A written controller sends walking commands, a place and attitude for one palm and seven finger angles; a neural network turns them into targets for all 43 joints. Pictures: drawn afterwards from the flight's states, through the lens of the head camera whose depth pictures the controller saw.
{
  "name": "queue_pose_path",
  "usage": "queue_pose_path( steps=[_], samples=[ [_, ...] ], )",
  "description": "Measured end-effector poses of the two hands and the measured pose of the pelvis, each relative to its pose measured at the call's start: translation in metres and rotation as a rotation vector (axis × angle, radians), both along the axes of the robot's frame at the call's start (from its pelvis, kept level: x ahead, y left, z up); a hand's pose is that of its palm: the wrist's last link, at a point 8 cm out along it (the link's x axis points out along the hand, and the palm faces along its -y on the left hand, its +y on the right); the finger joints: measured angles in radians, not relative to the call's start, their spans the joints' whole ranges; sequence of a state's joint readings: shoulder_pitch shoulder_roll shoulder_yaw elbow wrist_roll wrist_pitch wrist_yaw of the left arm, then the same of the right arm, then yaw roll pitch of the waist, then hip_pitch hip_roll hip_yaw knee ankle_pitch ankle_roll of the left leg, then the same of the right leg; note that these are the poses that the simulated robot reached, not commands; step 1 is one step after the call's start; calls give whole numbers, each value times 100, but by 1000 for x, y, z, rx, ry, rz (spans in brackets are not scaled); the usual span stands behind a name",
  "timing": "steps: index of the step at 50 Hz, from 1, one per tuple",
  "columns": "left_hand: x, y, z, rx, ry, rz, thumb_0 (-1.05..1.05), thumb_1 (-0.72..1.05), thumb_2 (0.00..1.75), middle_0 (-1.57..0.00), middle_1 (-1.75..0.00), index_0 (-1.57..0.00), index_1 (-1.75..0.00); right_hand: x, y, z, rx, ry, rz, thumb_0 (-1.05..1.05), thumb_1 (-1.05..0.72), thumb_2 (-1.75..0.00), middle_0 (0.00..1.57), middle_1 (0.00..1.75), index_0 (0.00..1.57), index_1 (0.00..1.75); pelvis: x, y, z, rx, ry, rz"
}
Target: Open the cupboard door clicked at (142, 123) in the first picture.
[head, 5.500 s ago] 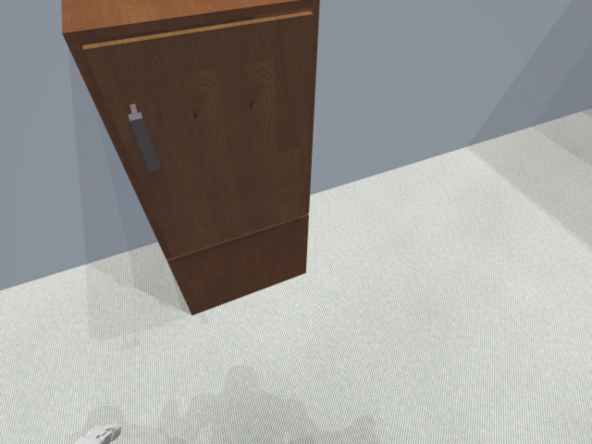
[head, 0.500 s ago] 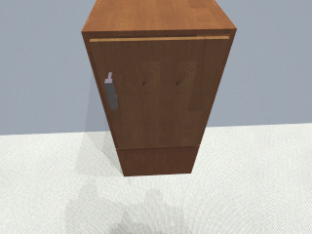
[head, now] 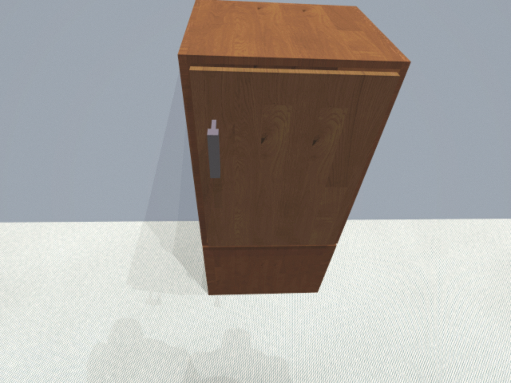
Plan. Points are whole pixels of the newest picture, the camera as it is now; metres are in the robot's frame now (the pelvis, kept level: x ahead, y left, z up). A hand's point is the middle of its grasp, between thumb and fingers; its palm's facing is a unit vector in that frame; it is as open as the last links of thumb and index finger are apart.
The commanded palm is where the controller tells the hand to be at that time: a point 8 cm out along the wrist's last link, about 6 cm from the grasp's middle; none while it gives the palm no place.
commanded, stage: look again from close up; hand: left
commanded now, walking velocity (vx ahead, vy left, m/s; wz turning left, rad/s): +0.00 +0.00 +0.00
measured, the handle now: (214, 148) +0.59 +0.13 +0.04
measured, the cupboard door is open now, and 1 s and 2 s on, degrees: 0 0 0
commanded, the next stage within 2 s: shuffle to correct the standing spot in 0.24 s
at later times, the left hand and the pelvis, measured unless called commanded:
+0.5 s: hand out of the picture -0.06 +0.21 -0.17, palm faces +0.00 -0.98 -0.20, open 7.4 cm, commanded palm none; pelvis -0.03 +0.03 +0.01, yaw +0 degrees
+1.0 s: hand out of the picture -0.01 +0.12 -0.17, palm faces +0.09 -0.99 -0.12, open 7.4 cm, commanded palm none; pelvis +0.01 -0.04 +0.00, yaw +4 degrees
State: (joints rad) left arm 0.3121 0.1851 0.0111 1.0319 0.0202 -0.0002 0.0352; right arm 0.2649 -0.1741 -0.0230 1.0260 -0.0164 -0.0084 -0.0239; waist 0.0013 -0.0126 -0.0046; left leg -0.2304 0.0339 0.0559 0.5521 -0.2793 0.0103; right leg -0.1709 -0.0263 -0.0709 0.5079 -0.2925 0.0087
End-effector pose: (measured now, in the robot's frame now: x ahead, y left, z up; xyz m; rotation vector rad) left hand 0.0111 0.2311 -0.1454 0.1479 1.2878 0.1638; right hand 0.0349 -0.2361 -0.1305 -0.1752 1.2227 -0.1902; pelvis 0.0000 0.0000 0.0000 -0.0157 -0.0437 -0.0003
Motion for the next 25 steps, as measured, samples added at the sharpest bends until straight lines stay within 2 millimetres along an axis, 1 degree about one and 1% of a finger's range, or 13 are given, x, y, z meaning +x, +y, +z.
queue_pose_path(
  steps=[5,7,10,14,18,21,25],
  samples=[
    [10,23,4,15,-52,-29,1,91,90,-20,-30,-20,-30,-8,20,3,10,-21,5,1,-91,-90,20,30,20,30,-12,16,1,-1,-1,-6],
    [10,31,6,20,-60,-37,1,91,90,-20,-30,-19,-30,-14,25,3,13,-19,3,1,-91,-90,20,30,20,30,-16,22,2,1,0,-8],
    [4,39,8,27,-53,-44,1,91,90,-20,-30,-19,-30,-25,31,2,19,-6,-2,1,-91,-90,20,30,20,30,-22,28,3,5,3,-12],
    [-11,46,9,31,-20,-45,1,91,90,-20,-30,-19,-30,-40,35,1,24,23,-15,1,-91,-90,20,30,20,30,-28,34,3,9,6,-15],
    [-32,46,7,28,30,-38,1,91,90,-20,-30,-19,-30,-55,35,0,25,58,-30,1,-91,-90,20,30,20,30,-32,35,4,11,7,-17],
    [-49,40,6,18,73,-30,1,91,90,-20,-30,-19,-30,-65,34,-1,27,84,-41,1,-91,-90,20,30,20,30,-33,34,4,11,9,-14],
    [-71,27,5,-5,134,-11,1,91,90,-20,-30,-19,-30,-75,29,-2,29,121,-53,1,-91,-90,20,30,20,30,-33,27,5,7,14,-2]
  ],
)
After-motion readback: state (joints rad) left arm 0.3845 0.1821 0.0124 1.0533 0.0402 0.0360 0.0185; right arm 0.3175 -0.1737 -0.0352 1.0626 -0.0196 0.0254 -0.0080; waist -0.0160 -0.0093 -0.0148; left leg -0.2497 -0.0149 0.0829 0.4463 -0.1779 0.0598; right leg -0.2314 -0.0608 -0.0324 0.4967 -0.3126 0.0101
